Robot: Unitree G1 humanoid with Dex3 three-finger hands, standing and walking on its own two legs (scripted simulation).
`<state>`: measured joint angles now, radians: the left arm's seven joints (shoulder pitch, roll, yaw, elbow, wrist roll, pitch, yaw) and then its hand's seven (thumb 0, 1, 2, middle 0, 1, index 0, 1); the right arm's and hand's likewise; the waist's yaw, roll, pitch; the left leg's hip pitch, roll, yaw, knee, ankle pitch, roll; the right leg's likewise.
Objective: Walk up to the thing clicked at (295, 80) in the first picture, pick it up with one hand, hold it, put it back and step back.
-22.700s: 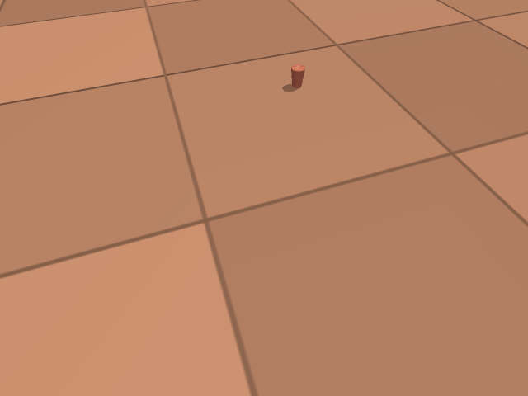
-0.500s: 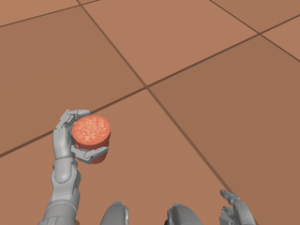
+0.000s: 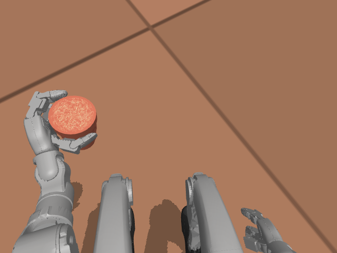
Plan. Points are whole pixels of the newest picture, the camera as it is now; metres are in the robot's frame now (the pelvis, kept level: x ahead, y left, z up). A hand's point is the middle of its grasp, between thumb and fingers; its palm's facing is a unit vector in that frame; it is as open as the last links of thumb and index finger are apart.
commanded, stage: crouch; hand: left
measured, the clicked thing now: (78, 127) +0.40 +0.22 -0.08
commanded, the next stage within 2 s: lower in 1.02 s
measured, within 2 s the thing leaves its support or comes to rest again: neither
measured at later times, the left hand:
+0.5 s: hand (81, 132) +0.43 +0.25 -0.21, palm faces +0.36 -0.93 -0.04, open 12.1 cm
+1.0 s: hand (85, 136) +0.44 +0.26 -0.28, palm faces +0.34 -0.94 -0.03, open 12.1 cm
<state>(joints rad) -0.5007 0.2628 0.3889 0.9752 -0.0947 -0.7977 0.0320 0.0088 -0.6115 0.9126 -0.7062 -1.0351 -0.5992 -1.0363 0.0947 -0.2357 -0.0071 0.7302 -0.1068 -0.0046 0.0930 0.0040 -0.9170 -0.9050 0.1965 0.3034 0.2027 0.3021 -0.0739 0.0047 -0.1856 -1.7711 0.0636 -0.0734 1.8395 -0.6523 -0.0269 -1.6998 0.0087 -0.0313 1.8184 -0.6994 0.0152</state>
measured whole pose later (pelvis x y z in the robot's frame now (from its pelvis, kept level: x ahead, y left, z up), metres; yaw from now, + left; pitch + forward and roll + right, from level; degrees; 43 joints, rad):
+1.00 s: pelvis -0.04 +0.00 -0.20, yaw -7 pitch +25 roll -9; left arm -0.69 0.59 0.63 1.20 -0.05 -0.83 -0.05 0.00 -0.61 0.91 -0.71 -1.03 -0.61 -1.02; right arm -0.01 -0.31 0.19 0.71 -0.22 0.05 0.11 0.00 -0.91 -0.90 0.20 0.30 0.20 0.30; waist -0.19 -0.09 0.08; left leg -2.29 0.04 -0.24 2.50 -0.66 -0.05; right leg -2.17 0.06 -0.12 2.41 -0.69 0.04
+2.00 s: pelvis -0.04 +0.02 -0.23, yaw -12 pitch +14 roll -15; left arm -0.67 0.83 0.67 1.41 -0.06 -1.00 0.03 0.00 -0.61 0.91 -0.71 -1.03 -0.61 -1.01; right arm -0.16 -0.37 0.44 0.59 -0.35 0.04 0.13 0.00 -0.91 -0.90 0.20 0.30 0.21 0.30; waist -0.25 -0.26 0.29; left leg -2.24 0.04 -0.37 2.64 -0.69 -0.04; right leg -2.09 0.11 -0.21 2.45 -0.66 0.08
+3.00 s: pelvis -0.05 +0.03 -0.23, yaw -15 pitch +11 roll -17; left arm -0.68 0.90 0.63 1.47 -0.07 -1.06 0.05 -0.02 -0.39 0.41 -0.60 -0.54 -0.59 -0.50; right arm -0.17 -0.37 0.53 0.54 -0.37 0.05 0.13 0.00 -0.90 -0.89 0.20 0.30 0.21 0.30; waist -0.24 -0.29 0.31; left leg -2.22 0.05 -0.41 2.67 -0.70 -0.02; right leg -2.05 0.13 -0.24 2.43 -0.64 0.08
